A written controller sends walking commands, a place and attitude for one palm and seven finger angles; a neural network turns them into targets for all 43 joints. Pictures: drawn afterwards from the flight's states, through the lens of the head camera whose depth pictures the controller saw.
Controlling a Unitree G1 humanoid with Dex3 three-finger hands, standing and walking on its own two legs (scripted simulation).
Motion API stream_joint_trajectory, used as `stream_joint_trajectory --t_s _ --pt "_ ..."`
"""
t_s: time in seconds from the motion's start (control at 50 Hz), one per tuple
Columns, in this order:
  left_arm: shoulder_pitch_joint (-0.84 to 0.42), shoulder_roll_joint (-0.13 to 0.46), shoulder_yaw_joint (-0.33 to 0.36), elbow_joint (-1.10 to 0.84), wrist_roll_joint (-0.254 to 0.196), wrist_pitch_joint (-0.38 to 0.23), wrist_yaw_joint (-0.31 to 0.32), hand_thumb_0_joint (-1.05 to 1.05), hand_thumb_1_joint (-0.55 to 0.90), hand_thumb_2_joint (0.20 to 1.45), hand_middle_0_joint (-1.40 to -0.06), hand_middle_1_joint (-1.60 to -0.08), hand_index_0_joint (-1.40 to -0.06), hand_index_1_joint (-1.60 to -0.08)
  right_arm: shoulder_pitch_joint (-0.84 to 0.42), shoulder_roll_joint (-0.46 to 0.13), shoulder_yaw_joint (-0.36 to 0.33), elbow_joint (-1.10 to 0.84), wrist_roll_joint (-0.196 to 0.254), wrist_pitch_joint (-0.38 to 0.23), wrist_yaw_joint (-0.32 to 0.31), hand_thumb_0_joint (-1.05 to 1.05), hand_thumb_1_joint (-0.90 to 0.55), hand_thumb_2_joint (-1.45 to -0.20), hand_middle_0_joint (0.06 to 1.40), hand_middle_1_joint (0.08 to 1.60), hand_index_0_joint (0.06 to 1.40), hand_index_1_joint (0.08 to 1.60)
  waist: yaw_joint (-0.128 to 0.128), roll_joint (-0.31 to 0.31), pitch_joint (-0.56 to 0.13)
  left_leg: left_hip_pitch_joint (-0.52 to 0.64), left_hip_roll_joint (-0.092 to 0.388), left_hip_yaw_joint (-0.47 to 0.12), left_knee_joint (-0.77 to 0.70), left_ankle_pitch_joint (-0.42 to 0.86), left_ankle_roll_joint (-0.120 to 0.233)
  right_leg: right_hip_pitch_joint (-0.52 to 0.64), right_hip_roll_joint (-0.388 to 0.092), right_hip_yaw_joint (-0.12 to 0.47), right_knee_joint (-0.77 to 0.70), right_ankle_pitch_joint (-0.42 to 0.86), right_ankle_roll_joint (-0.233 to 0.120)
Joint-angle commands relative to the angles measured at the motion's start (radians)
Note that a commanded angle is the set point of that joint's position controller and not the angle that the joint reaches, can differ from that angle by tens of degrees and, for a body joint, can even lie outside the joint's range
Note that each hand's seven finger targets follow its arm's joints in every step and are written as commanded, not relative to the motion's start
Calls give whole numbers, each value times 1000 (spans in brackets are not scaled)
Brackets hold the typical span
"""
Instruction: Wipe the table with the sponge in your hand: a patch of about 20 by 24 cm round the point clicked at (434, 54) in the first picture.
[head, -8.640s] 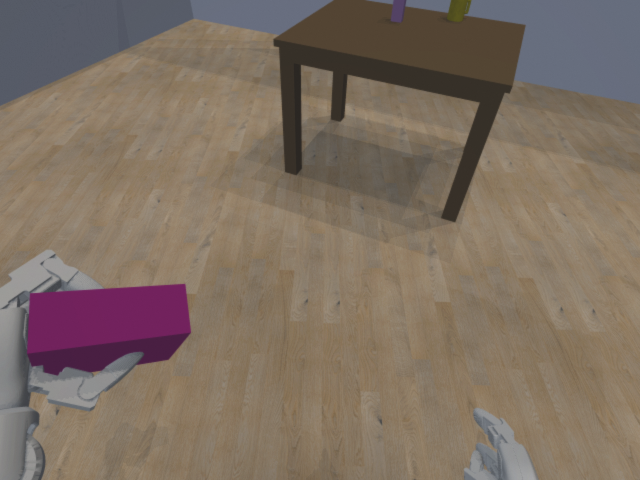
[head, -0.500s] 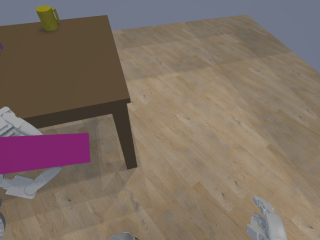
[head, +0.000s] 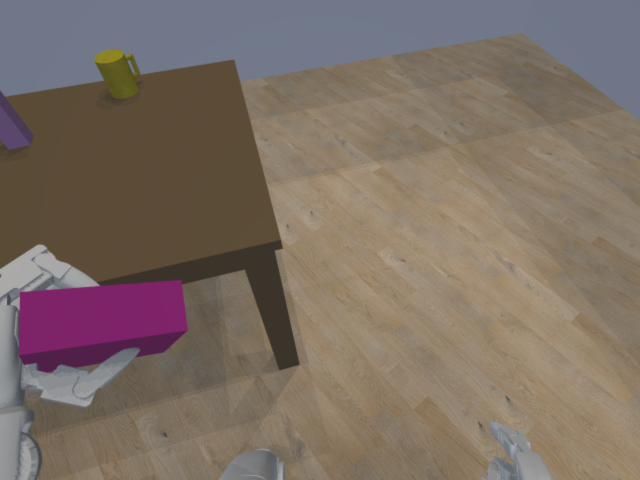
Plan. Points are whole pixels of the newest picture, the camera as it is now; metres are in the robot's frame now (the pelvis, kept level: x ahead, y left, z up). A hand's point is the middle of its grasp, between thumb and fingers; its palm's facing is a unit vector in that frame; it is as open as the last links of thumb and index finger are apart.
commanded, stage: take the last steps up to it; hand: left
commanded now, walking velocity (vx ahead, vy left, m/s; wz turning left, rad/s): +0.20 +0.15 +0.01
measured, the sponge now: (128, 324) +0.23 +0.20 +0.14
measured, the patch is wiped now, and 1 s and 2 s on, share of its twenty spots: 0.00 0.00 0.00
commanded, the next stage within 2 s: come to a stop and stand still in 0.50 s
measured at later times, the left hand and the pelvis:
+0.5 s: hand (37, 264) +0.28 +0.29 +0.17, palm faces +0.37 -0.78 -0.50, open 9.1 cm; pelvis +0.07 +0.06 -0.02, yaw -1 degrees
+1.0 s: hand (6, 237) +0.31 +0.34 +0.17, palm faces +0.33 -0.85 -0.41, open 9.1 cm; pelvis +0.08 +0.11 +0.00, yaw -3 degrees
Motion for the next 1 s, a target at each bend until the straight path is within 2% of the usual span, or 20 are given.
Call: stream_joint_trajectory --t_s 0.0,0.08,0.12,0.14,0.16,0.18,0.26,0.4,0.42,0.46,0.48,0.54,0.6,0.66,0.72,0.78,0.8,0.82,0.9,0.98 --pt "30 256 191 -313 -11 -92 44 0 100 1300 -1200 -1600 -1200 -1600 -87 -35 -31 -213 -6 -48 0 0 -900 -900 200 300 200 300 27 -176 -170 39 -1 80 -305 51 7 198 -224 146 -129 651 -97" --pt "22 239 193 -321 -15 -82 55 0 100 1300 -1200 -1600 -1200 -1600 -55 -33 -45 -231 -5 -41 -11 0 -900 -900 200 300 200 300 3 -161 -201 248 -50 141 -534 170 7 131 -176 123 -43 463 -56" --pt "-34 237 185 -321 -19 -94 54 0 100 1300 -1200 -1600 -1200 -1600 -30 -65 -66 -231 6 -45 -23 0 -900 -900 200 300 200 300 -20 5 -217 412 8 85 -609 227 36 19 -117 87 156 325 -14" --pt "-27 208 156 -316 -23 -94 48 0 100 1300 -1200 -1600 -1200 -1600 -32 -98 -79 -239 15 -47 -23 0 -900 -900 200 300 200 300 -18 244 -216 533 203 -166 -625 423 117 -199 -3 26 373 -60 39" --pt "-46 220 158 -304 -15 -102 47 0 100 1300 -1200 -1600 -1200 -1600 -21 -96 -76 -249 17 -52 -14 0 -900 -900 200 300 200 300 -10 277 -214 511 322 -364 -681 527 212 -294 66 61 571 -376 42" --pt "-24 262 179 -233 -13 -101 39 0 100 1300 -1200 -1600 -1200 -1600 -38 -92 -65 -221 8 -62 -17 0 -900 -900 200 300 200 300 -6 286 -215 431 363 -414 -716 359 266 -333 33 113 679 -368 38" --pt "-35 229 147 -392 -18 -101 22 0 100 1300 -1200 -1600 -1200 -1600 -66 -74 -58 -206 20 -89 -2 0 -900 -900 200 300 200 300 3 240 -180 340 226 -159 -684 332 219 -293 5 79 538 -185 52" --pt "3 232 163 -268 -33 -40 27 0 100 1300 -1200 -1600 -1200 -1600 -56 -66 -21 -186 9 -91 -24 0 -900 -900 200 300 200 300 8 142 -191 233 197 -82 -627 122 146 12 61 8 29 -65 48" --pt "-22 223 154 -233 -27 -32 26 0 100 1300 -1200 -1600 -1200 -1600 -59 -66 -21 -183 9 -82 -26 0 -900 -900 200 300 200 300 7 82 -179 169 162 -50 -566 39 115 78 36 45 -64 -1 30" --pt "-88 264 168 -189 -28 -27 28 0 100 1300 -1200 -1600 -1200 -1600 -81 -39 -9 -202 0 -65 -20 0 -900 -900 200 300 200 300 -7 -245 -128 -52 -19 49 -238 -174 29 119 -269 554 -258 -2 -118" --pt "-89 250 158 -137 -43 -21 27 0 100 1300 -1200 -1600 -1200 -1600 -70 -63 -26 -193 9 -68 -9 0 -900 -900 200 300 200 300 12 -358 -110 -127 -28 -15 -8 -165 8 125 -365 694 -309 17 -165" --pt "-132 252 153 -188 -32 -47 21 0 100 1300 -1200 -1600 -1200 -1600 -104 -45 4 -173 7 -53 -2 0 -900 -900 200 300 200 300 1 -157 -110 -138 10 -96 115 -40 -12 138 -284 416 -221 394 -137" --pt "-49 221 129 -212 -14 -68 25 0 100 1300 -1200 -1600 -1200 -1600 -100 -41 0 -185 -1 -49 -10 0 -900 -900 200 300 200 300 -1 -163 -142 -15 6 -16 -114 -7 -5 160 -213 201 -151 681 -99" --pt "22 230 152 -280 -18 -65 41 0 100 1300 -1200 -1600 -1200 -1600 -110 -23 -4 -226 -7 -53 -18 0 -900 -900 200 300 200 300 27 -172 -190 110 -35 62 -351 43 4 197 -169 159 -113 709 -97" --pt "36 241 179 -328 -26 -52 53 0 100 1300 -1200 -1600 -1200 -1600 -60 -38 -24 -241 -7 -41 -30 0 -900 -900 200 300 200 300 -1 -110 -239 297 -51 66 -593 262 -4 179 -103 121 -21 598 -39" --pt "-4 238 155 -349 -36 -57 36 0 100 1300 -1200 -1600 -1200 -1600 -43 -98 -55 -261 12 -39 -29 0 -900 -900 200 300 200 300 7 180 -218 450 250 -223 -649 768 103 -83 66 90 190 -156 47" --pt "13 249 181 -313 -35 -59 31 0 100 1300 -1200 -1600 -1200 -1600 -38 -80 -50 -253 -1 -46 -27 0 -900 -900 200 300 200 300 -1 271 -194 460 299 -292 -679 897 154 -178 102 104 307 -274 52" --pt "0 265 187 -334 -31 -63 27 0 100 1300 -1200 -1600 -1200 -1600 -40 -81 -46 -239 -14 -55 -20 0 -900 -900 200 300 200 300 -5 329 -214 469 315 -303 -674 901 171 -189 85 141 361 -263 46" --pt "26 196 113 -400 -36 -38 12 0 100 1300 -1200 -1600 -1200 -1600 -37 -84 -43 -242 -1 -82 21 0 -900 -900 200 300 200 300 -7 271 -223 442 254 -140 -639 748 126 -138 109 108 260 -142 45" --pt "29 211 123 -363 -49 -4 11 0 100 1300 -1200 -1600 -1200 -1600 -41 -82 -26 -239 -4 -86 18 0 -900 -900 200 300 200 300 -13 245 -182 337 267 -152 -681 513 127 -55 119 93 106 -125 50"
